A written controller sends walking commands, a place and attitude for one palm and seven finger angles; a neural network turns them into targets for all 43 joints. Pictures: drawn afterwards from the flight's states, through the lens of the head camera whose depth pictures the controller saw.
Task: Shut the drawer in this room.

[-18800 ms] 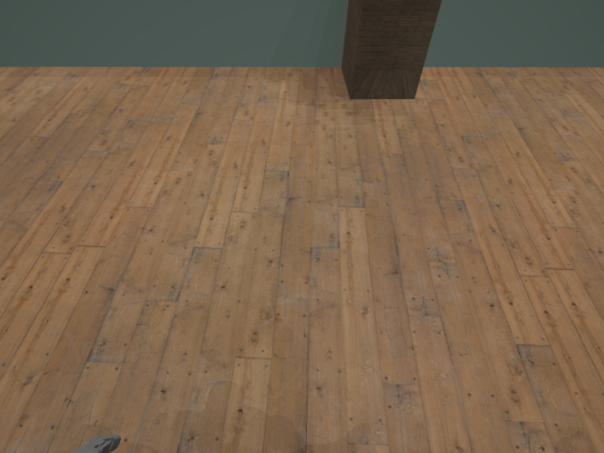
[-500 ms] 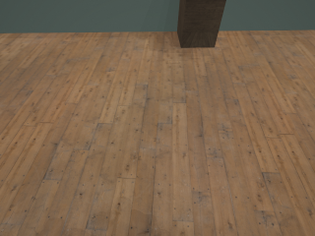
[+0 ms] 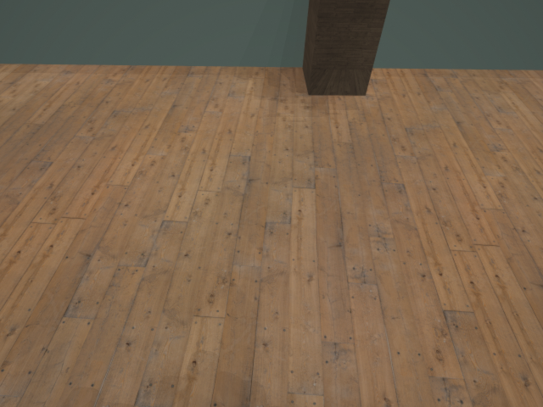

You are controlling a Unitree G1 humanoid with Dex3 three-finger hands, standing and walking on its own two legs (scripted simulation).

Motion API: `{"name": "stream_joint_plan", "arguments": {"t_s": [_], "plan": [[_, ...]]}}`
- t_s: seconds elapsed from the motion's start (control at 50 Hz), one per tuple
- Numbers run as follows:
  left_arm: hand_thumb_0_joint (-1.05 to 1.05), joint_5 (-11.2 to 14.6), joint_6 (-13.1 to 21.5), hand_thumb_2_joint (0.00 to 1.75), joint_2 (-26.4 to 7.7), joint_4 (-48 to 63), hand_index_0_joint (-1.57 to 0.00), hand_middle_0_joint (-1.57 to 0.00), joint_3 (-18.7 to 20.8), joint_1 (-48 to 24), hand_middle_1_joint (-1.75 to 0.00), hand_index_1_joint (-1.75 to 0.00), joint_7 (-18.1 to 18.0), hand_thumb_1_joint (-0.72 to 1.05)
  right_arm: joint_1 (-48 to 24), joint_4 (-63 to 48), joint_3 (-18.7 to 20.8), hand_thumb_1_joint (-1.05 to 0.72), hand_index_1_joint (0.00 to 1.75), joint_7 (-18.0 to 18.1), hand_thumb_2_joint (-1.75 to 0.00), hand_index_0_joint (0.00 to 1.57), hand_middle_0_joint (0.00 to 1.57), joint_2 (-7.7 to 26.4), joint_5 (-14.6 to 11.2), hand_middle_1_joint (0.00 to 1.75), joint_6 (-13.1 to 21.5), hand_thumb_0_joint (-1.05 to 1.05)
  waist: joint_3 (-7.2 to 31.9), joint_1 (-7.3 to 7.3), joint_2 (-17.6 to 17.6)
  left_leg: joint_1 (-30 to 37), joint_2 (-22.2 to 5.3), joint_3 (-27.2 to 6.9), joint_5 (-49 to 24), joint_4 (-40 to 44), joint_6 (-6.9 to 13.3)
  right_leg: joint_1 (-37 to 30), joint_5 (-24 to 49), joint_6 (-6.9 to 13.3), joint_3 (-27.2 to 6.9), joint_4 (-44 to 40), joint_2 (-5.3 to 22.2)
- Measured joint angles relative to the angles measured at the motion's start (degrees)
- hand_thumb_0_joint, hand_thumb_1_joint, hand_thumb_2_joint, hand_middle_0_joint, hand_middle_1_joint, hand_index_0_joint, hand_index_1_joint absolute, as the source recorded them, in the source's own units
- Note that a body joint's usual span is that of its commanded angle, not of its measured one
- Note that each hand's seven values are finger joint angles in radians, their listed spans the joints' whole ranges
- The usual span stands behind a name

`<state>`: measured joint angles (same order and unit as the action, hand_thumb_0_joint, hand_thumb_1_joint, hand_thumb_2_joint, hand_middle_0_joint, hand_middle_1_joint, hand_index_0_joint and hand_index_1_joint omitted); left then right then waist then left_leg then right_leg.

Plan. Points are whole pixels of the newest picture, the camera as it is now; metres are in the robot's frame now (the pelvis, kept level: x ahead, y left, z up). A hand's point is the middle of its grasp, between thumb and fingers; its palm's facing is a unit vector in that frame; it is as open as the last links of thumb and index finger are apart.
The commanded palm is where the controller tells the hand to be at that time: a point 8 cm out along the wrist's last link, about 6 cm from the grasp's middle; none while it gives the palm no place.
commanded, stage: turn or walk to find it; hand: left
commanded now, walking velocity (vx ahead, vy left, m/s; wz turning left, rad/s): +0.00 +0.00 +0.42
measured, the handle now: out of the picture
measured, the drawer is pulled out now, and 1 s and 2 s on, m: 0.24 0.24 0.24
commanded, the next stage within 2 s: stand and wait in 0.02 s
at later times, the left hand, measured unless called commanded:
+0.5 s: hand out of the picture +0.03 +0.21 -0.18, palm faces +0.05 -0.98 -0.19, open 7.3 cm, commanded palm none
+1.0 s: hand out of the picture +0.00 +0.23 -0.18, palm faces +0.13 -0.96 -0.25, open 7.4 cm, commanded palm none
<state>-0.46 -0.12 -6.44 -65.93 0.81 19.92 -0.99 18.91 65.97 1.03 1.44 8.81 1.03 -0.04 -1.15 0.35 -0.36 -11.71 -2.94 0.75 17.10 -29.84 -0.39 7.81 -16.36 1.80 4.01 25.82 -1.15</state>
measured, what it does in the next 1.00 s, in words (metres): stands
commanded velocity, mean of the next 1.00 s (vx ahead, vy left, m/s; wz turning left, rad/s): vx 0.00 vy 0.00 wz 0.13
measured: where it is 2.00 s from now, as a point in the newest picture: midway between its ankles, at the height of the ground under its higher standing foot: outside the picture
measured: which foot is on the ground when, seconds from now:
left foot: down 0.00-1.00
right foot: down 0.00-1.00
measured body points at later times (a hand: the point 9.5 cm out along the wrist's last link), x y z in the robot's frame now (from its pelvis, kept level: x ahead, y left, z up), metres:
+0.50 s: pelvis +0.03 +0.03 +0.00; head +0.04 +0.04 +0.45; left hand +0.03 +0.26 -0.16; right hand +0.03 -0.19 -0.15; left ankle +0.00 +0.13 -0.74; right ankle -0.02 -0.10 -0.74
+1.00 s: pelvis -0.01 +0.02 -0.01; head +0.01 +0.03 +0.44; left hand +0.00 +0.28 -0.16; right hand +0.07 -0.22 -0.16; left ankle +0.00 +0.13 -0.74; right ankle -0.02 -0.10 -0.74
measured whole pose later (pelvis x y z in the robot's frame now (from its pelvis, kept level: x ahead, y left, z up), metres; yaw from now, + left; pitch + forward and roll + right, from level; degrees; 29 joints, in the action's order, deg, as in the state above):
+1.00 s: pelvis -0.01 +0.02 -0.01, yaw +6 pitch -1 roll -1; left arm -0.6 -1.2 -12.4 -59.6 1.4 12.2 -1.3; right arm 10.6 59.4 1.2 0.0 12.5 0.7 -1.6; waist -3.9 0.5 -0.6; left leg -16.8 1.9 -2.8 15.0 -32.7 0.6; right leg 11.3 -18.4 -0.7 8.6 30.8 3.9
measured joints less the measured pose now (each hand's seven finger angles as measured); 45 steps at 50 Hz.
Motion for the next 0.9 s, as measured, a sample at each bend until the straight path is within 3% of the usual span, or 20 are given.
{"name": "stream_joint_plan", "arguments": {"t_s": [0.06, 0.28, 0.68, 0.9], "plan": [[0.0, -0.04, -0.11, 0.9, 0.07, -0.59, -0.2, -0.2, 0.08, 0.53, -0.3, -0.3, -0.11, 0.91, 0.59, -0.08, -0.07, -0.91, 0.29, 0.27, -0.9, 0.2, 0.2, -0.37, -0.09, 0.3, 0.39, 0.01, 0.13, -0.25, 0.73, 0.14, 0.38, -0.1, -0.18, -0.83, -0.58, -0.23, -1.41, -0.65, 0.35, 1.23, 0.6], [0.0, 0.41, 0.72, 0.9, -0.41, -0.08, -0.2, -0.2, -0.97, -2.57, -0.3, -0.3, -1.06, 0.91, -1.59, 0.61, -1.49, -0.91, 0.29, 1.19, -0.9, 0.2, 0.2, -3.03, -0.6, 0.3, 1.81, 0.01, -1.3, 0.1, 1.55, 2.49, 3.21, 0.47, -0.07, 2.43, 1.18, -1.84, -2.09, -2.79, 0.02, -0.12, 3.39], [0.0, 0.14, 0.6, 0.9, -6.52, 1.96, -0.2, -0.2, -0.16, -7.71, -0.3, -0.3, -0.47, 0.91, -6.28, -1.19, -0.3, -0.91, 0.29, 0.24, -0.9, 0.2, 0.2, 3.42, -0.86, 0.3, 1.89, 0.01, -2.11, -0.15, 1.46, 5.09, 4.32, 0.89, -3.0, 6.79, 1.96, -3.87, 0.38, -3.53, -0.28, -3.35, 4.38], [0.0, 0.04, -0.93, 0.9, -6.85, 4.85, -0.2, -0.2, 0.29, -8.96, -0.3, -0.3, -0.55, 0.91, -8.04, -4.58, -0.06, -0.91, 0.29, -0.89, -0.9, 0.2, 0.2, 4.42, -0.5, 0.3, -0.67, 0.01, -2.33, -0.16, 0.62, -1.14, 4.98, -2.1, -3.29, 1.98, 1.61, 1.24, -0.93, -3.17, 2.71, 1.99, 5.14]]}}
